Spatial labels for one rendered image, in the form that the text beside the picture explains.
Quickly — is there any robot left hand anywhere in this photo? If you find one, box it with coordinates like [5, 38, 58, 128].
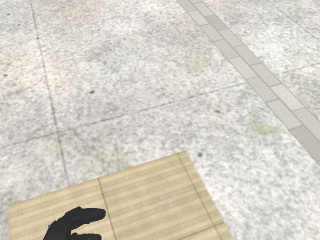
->
[43, 206, 106, 240]

